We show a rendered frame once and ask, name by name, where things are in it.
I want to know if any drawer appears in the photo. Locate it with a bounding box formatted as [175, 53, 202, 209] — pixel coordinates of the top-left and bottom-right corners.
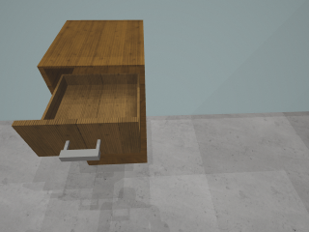
[12, 72, 141, 157]

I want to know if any handle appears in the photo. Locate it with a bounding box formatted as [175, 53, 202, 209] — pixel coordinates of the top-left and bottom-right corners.
[59, 139, 101, 162]

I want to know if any cabinet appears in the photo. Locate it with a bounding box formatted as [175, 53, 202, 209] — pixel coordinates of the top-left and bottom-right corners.
[37, 19, 148, 165]

